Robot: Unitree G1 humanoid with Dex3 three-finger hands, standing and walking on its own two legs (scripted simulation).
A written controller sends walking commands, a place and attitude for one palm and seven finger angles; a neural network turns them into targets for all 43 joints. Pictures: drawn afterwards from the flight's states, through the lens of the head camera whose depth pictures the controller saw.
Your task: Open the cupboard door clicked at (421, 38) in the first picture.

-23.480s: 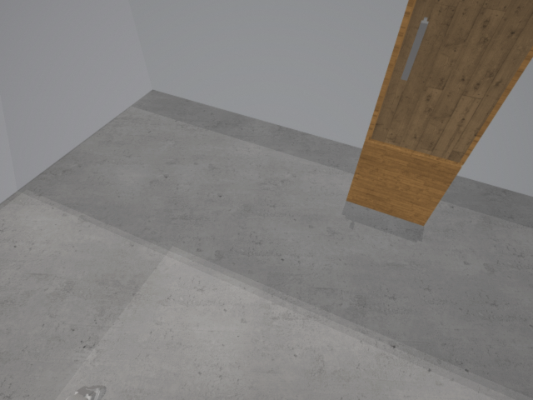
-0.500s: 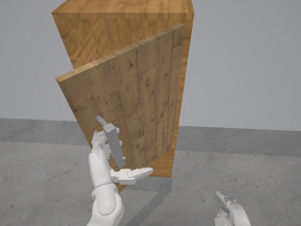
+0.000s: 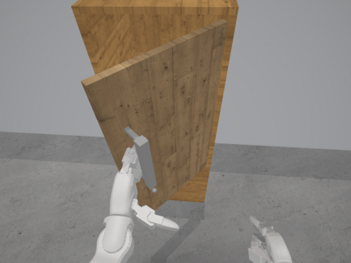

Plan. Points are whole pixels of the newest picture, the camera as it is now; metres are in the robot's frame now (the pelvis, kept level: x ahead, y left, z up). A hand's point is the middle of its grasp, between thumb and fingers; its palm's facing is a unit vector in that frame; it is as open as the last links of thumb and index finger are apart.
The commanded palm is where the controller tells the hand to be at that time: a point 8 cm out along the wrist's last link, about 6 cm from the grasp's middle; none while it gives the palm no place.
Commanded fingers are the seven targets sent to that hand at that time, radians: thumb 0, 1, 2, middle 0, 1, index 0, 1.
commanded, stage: slide the hand sideways off the handle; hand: left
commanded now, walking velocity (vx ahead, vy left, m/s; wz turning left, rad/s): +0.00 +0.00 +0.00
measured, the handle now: (141, 160) +0.32 +0.10 +0.08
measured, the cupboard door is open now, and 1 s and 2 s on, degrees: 48 50 50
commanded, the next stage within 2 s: draw the hand back to the body in 1.06 s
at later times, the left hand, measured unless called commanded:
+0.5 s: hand (138, 206) +0.22 +0.09 +0.08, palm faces -0.05 -1.00 +0.01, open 16.3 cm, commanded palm +0.18 +0.14 +0.08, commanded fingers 0.00 -0.50 0.30 -0.15 -0.30 -0.15 -0.30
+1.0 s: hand (118, 223) +0.18 +0.12 +0.08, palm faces -0.04 -1.00 +0.00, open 16.3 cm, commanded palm +0.14 +0.18 +0.08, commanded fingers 0.00 -0.50 0.30 -0.15 -0.30 -0.15 -0.30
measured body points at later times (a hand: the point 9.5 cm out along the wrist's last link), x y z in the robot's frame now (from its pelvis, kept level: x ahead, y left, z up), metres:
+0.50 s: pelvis +0.01 +0.01 -0.01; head +0.03 +0.00 +0.44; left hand +0.21 +0.14 +0.08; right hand +0.18 -0.21 -0.07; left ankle +0.03 +0.11 -0.70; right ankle +0.01 -0.08 -0.70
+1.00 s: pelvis +0.01 +0.01 -0.02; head +0.04 +0.00 +0.43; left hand +0.18 +0.17 +0.08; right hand +0.20 -0.21 -0.08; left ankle +0.03 +0.11 -0.70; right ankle +0.01 -0.08 -0.70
